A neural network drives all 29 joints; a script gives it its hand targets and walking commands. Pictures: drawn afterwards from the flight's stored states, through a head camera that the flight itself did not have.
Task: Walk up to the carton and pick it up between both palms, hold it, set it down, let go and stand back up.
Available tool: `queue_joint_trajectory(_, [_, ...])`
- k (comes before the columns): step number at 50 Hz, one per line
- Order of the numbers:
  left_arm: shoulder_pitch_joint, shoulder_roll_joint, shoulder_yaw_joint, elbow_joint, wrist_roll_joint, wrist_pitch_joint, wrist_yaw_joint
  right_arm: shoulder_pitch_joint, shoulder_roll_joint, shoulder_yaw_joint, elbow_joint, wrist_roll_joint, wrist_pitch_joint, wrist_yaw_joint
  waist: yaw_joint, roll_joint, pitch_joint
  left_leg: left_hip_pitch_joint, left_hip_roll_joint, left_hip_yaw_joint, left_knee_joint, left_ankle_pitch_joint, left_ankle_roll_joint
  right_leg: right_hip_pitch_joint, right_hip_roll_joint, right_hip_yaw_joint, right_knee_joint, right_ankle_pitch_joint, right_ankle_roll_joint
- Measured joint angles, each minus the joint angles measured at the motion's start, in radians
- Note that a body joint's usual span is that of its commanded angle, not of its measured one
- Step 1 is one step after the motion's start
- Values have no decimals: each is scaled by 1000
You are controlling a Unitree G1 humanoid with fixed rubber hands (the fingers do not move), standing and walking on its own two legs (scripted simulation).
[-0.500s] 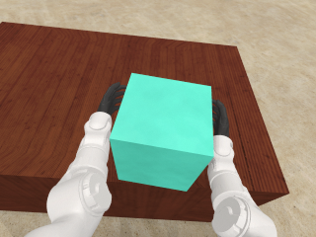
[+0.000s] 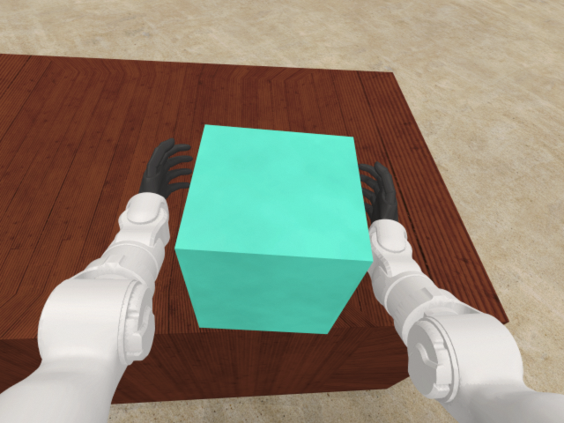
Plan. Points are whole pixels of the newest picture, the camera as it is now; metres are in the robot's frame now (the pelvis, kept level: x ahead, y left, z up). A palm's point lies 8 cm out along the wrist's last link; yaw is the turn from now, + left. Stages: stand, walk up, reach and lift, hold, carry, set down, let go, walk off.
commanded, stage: set down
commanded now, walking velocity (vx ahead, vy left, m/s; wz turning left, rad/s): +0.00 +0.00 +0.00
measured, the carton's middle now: (271, 238) +0.40 +0.01 +0.02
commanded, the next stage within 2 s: none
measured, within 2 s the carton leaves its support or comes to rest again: neither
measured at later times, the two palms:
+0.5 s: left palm (129, 154) +0.45 +0.19 +0.15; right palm (419, 174) +0.41 -0.17 +0.15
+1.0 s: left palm (105, 110) +0.45 +0.20 +0.21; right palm (440, 141) +0.41 -0.18 +0.21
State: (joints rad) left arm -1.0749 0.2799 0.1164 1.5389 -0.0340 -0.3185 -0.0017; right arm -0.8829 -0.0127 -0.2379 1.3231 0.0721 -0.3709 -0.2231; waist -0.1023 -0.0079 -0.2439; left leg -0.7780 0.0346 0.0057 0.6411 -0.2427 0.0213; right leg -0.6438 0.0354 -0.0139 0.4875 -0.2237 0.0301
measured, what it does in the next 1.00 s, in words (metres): stands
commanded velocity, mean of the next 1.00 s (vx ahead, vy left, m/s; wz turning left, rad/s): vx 0.00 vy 0.00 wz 0.00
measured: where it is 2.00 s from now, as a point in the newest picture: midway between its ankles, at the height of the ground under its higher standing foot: outside the picture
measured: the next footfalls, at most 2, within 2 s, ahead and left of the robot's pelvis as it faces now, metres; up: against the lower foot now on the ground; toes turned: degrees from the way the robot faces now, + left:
none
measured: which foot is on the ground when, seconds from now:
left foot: down 0.00-1.00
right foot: down 0.00-1.00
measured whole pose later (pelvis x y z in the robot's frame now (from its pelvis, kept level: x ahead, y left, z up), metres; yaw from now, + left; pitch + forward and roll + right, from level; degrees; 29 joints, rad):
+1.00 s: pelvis -0.02 -0.02 +0.02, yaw +2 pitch +8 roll -2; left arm -1.23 0.48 -0.13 1.40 -0.29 0.09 -0.08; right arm -1.06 -0.12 -0.02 1.07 0.35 0.19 -0.29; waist -0.16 -0.05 -0.14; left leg -0.43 0.02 0.00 0.45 -0.16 0.02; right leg -0.32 0.02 -0.02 0.35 -0.16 0.01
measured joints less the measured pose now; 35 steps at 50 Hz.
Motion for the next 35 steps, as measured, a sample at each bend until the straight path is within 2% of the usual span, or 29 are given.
queue_joint_trajectory(3, [-10,28,-47,1,-43,16,-5,-21,-48,42,11,69,18,7,1,6,5,10,-3,-2,9,-3,3,13,-2,-3,6,-2,2])
queue_joint_trajectory(8, [-35,77,-165,5,-161,56,-18,-56,-120,116,0,177,100,27,-7,10,8,23,-11,-5,8,5,14,26,-9,-7,10,2,5])
queue_joint_trajectory(13, [-80,107,-281,2,-268,85,-31,-96,-156,155,-29,235,186,51,-27,4,-4,16,-20,-8,-2,25,19,12,-18,-12,19,8,5])
queue_joint_trajectory(19, [-138,104,-324,1,-291,132,-46,-152,-152,173,-42,244,268,57,-44,-16,2,36,-23,-7,-28,50,18,23,-22,-11,14,22,1])
queue_joint_trajectory(29, [-170,122,-304,-27,-290,245,-30,-198,-104,120,-118,195,397,13,-56,-22,14,94,-23,-4,-86,82,11,70,-21,-9,-24,46,-8])
queue_joint_trajectory(35, [-189,160,-292,-64,-298,306,-29,-213,-102,118,-165,196,465,-16,-59,-24,26,143,-19,-6,-116,89,5,119,-17,-10,-55,54,-14])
